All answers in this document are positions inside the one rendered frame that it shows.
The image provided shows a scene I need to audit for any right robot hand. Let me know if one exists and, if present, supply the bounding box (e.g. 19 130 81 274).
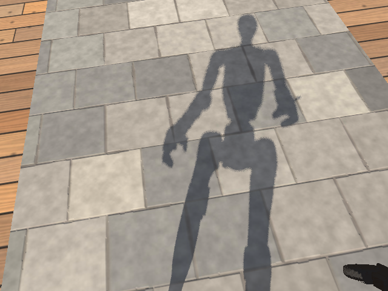
343 263 388 291

